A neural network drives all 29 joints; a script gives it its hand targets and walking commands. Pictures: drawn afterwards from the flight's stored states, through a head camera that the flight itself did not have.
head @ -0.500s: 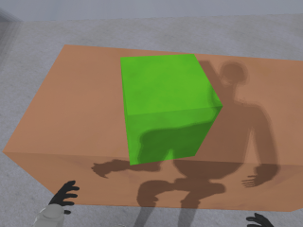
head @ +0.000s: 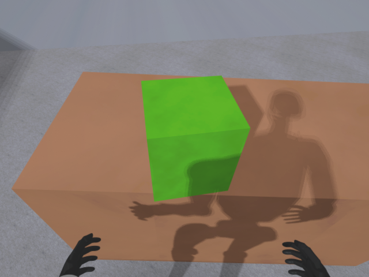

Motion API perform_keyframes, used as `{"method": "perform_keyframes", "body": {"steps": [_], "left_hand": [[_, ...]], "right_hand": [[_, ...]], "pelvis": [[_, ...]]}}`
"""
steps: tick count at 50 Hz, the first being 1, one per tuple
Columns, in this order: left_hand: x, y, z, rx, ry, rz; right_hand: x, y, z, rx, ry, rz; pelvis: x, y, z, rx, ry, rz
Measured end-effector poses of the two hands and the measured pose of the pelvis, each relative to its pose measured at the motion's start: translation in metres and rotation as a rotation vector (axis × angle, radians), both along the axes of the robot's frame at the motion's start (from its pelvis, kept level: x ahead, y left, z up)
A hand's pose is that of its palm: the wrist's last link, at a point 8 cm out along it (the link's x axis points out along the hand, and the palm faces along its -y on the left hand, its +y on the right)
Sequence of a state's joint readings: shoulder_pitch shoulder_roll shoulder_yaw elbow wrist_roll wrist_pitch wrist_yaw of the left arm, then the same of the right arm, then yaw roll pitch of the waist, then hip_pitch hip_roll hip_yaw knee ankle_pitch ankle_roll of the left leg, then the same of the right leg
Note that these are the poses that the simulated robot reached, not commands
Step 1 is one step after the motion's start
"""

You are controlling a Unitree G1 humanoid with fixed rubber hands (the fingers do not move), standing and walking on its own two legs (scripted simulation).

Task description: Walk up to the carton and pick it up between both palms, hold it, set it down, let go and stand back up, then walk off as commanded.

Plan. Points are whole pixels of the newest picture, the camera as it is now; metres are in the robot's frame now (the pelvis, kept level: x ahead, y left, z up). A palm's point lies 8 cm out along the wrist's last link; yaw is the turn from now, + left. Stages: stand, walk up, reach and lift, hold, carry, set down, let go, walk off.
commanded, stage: reach and lift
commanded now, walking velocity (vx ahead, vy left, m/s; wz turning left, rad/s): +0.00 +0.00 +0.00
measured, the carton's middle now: (187, 139) +0.46 +0.02 +0.04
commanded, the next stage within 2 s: none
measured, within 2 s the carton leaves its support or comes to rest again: neither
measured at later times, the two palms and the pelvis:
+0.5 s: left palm (86, 248) +0.19 +0.21 -0.01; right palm (306, 252) +0.21 -0.24 -0.02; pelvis +0.02 +0.00 +0.01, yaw +0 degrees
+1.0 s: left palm (101, 224) +0.22 +0.18 +0.04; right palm (306, 240) +0.22 -0.23 +0.02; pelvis +0.02 +0.00 +0.01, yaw +0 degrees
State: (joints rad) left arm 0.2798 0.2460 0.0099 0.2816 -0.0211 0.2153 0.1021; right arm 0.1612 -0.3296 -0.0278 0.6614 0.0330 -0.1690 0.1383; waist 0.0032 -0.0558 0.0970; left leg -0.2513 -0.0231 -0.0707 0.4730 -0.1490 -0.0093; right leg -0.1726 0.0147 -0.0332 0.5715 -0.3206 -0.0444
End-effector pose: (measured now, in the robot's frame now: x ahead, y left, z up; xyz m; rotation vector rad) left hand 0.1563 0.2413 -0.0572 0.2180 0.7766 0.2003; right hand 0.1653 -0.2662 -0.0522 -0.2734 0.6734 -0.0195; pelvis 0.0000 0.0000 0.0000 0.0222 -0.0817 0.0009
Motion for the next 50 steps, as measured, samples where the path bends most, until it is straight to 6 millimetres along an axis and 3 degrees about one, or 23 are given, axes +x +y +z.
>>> {"method": "perform_keyframes", "body": {"steps": [6, 16, 27, 40, 50], "left_hand": [[0.003, -0.004, 0.008, -0.033, -0.059, 0.028], [0.029, -0.012, 0.033, -0.048, -0.177, 0.04], [0.038, -0.034, 0.053, -0.082, -0.278, 0.049], [0.045, -0.051, 0.082, -0.104, -0.423, 0.059], [0.068, -0.062, 0.095, -0.137, -0.48, 0.074]], "right_hand": [[0.006, 0.01, 0.008, 0.033, -0.029, -0.003], [0.029, 0.02, 0.022, 0.094, -0.096, 0.008], [0.048, 0.028, 0.035, 0.162, -0.195, 0.018], [0.054, 0.037, 0.059, 0.212, -0.322, 0.036], [0.055, 0.04, 0.071, 0.211, -0.341, 0.021]], "pelvis": [[0.0, 0.003, 0.0, -0.003, -0.001, 0.0], [0.01, 0.006, 0.005, -0.007, 0.026, 0.0], [0.022, 0.002, 0.007, -0.001, 0.048, 0.0], [0.019, -0.003, 0.007, -0.001, 0.042, -0.003], [0.016, -0.003, 0.007, -0.002, 0.037, -0.004]]}}
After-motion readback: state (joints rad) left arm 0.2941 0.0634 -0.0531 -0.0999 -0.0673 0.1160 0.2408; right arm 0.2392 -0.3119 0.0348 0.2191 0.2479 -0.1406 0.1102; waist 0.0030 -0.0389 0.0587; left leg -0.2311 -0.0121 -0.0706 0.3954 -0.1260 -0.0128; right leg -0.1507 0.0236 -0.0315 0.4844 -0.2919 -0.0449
